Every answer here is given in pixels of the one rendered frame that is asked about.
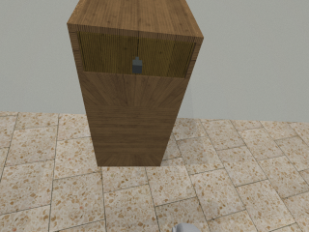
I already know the handle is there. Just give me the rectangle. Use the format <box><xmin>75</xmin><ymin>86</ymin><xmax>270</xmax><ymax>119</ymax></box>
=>
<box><xmin>132</xmin><ymin>56</ymin><xmax>143</xmax><ymax>73</ymax></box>

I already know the robot right thigh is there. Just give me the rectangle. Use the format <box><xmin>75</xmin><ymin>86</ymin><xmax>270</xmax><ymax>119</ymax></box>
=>
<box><xmin>172</xmin><ymin>222</ymin><xmax>201</xmax><ymax>232</ymax></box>

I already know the cabinet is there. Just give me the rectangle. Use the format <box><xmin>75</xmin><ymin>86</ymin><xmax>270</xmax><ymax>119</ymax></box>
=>
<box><xmin>67</xmin><ymin>0</ymin><xmax>204</xmax><ymax>167</ymax></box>

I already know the drawer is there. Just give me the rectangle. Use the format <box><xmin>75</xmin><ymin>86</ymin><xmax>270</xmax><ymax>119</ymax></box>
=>
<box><xmin>76</xmin><ymin>31</ymin><xmax>195</xmax><ymax>78</ymax></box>

